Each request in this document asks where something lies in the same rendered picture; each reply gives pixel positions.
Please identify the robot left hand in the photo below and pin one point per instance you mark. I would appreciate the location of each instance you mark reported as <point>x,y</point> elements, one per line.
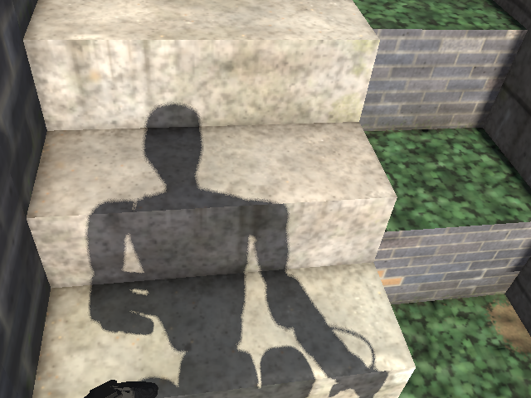
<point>128,389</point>

